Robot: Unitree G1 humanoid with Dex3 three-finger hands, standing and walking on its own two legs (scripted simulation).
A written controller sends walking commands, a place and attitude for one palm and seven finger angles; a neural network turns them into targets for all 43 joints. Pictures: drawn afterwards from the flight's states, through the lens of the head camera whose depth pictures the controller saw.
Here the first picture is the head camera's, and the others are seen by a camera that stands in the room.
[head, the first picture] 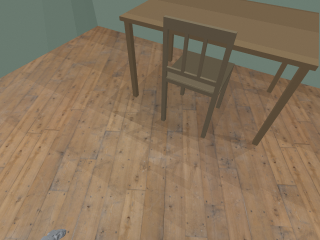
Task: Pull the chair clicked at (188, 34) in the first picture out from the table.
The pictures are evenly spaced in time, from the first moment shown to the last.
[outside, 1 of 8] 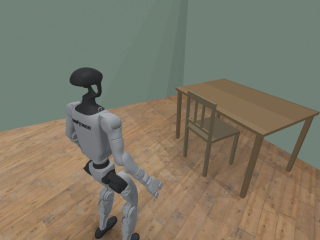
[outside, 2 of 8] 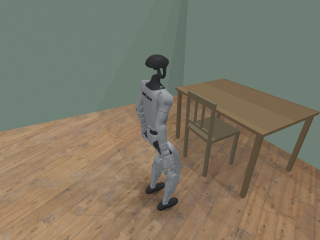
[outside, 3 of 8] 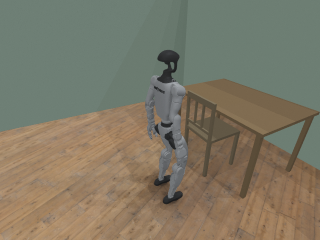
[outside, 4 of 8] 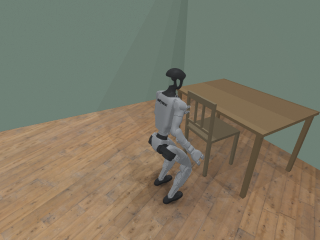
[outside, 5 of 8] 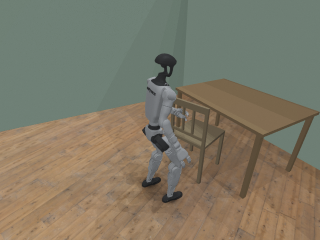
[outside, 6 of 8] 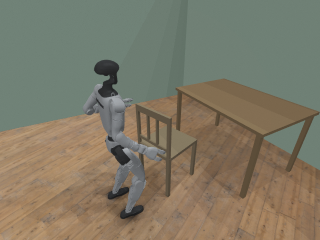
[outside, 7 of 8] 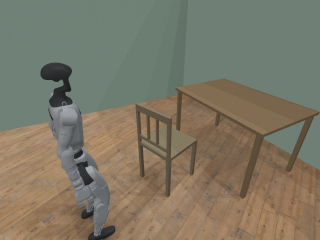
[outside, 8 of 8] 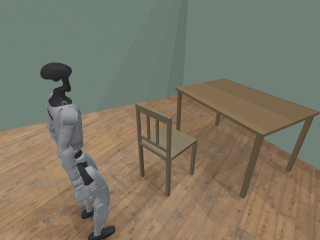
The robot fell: no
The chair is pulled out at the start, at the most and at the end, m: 0.00 0.54 0.54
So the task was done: yes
